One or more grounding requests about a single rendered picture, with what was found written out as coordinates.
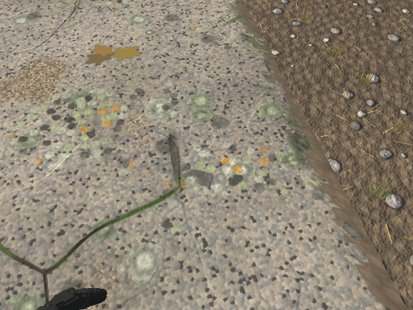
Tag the robot left hand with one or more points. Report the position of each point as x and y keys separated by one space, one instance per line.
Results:
x=75 y=299

